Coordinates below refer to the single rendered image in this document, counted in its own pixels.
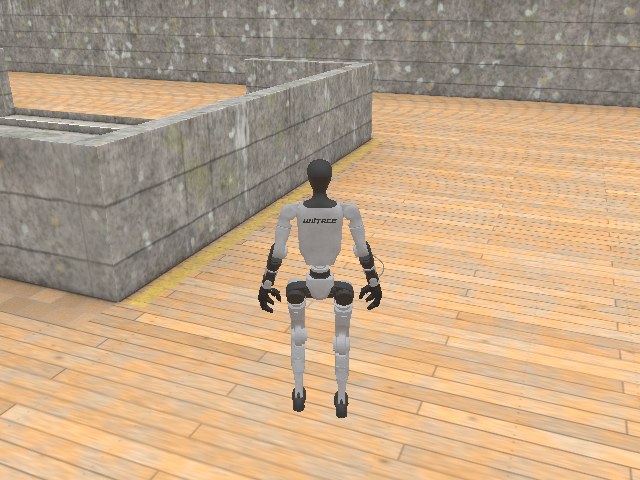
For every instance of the robot right forearm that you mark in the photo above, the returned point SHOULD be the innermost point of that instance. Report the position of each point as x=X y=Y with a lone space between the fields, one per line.
x=369 y=268

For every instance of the left robot foot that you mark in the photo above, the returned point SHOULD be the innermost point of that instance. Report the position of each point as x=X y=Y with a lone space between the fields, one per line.
x=298 y=403

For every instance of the right robot hand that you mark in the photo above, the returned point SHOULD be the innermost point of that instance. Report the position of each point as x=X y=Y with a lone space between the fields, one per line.
x=375 y=293

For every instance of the robot right upper arm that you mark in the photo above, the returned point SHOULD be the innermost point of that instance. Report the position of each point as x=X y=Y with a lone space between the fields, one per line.
x=351 y=212

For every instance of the humanoid robot head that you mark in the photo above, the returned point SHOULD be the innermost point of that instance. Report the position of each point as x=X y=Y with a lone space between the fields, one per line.
x=319 y=174

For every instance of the left robot hand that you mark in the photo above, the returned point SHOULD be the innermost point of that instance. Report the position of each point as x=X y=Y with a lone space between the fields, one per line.
x=263 y=298

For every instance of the robot left forearm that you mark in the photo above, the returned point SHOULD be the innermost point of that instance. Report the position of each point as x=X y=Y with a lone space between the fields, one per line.
x=271 y=270

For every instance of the robot left upper arm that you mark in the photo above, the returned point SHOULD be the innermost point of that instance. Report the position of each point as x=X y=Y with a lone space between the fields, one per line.
x=287 y=213

